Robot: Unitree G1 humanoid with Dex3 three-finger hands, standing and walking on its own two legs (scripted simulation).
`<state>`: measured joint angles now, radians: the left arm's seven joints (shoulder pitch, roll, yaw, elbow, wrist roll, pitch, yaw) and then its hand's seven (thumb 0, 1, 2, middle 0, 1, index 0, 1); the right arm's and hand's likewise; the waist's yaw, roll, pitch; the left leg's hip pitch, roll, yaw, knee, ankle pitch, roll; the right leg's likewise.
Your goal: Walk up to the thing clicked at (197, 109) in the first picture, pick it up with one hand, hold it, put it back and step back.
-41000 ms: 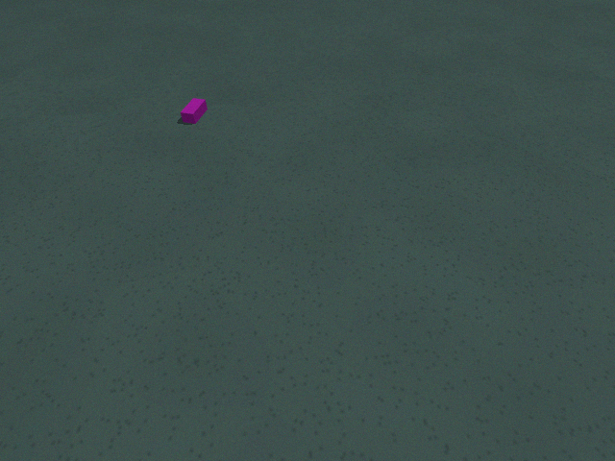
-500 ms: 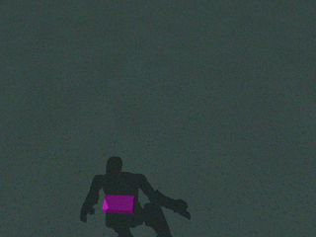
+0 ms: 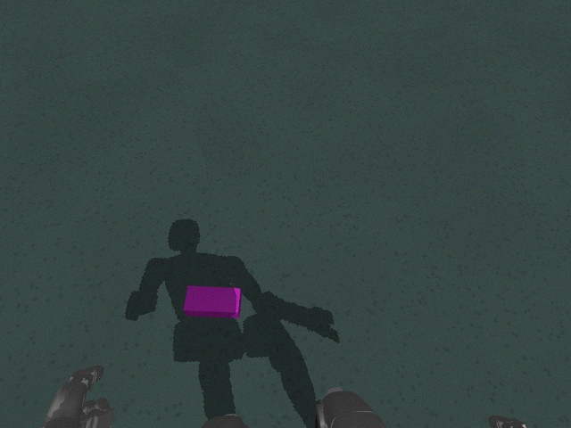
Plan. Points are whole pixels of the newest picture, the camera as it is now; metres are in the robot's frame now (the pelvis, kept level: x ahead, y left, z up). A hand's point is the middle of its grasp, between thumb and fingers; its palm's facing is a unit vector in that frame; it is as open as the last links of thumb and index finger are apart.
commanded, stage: step back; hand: left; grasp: from above
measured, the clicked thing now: (213, 302) +0.51 +0.19 -0.72
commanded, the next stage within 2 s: none
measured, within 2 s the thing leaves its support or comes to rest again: neither
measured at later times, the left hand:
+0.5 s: hand out of the picture +0.02 +0.27 -0.13, palm faces -0.08 -0.91 -0.40, open 7.4 cm
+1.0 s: hand out of the picture -0.13 +0.31 -0.15, palm faces -0.07 -0.93 -0.36, open 7.4 cm
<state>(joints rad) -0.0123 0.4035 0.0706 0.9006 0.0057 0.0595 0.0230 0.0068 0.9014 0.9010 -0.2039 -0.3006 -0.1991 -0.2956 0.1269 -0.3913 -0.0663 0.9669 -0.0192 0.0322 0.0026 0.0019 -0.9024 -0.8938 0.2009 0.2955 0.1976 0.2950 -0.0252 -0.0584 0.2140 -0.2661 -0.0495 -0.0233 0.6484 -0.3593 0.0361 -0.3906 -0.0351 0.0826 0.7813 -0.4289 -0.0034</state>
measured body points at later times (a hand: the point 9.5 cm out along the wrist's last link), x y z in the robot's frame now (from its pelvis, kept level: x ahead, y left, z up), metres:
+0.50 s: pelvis -0.09 +0.01 +0.01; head -0.04 -0.01 +0.45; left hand +0.03 +0.31 -0.10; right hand -0.01 -0.31 -0.12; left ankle -0.08 +0.13 -0.66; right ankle -0.07 -0.11 -0.72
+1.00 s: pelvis -0.24 +0.04 +0.01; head -0.17 +0.08 +0.45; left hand -0.13 +0.36 -0.13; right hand -0.14 -0.27 -0.08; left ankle -0.17 +0.15 -0.72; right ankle -0.30 -0.12 -0.64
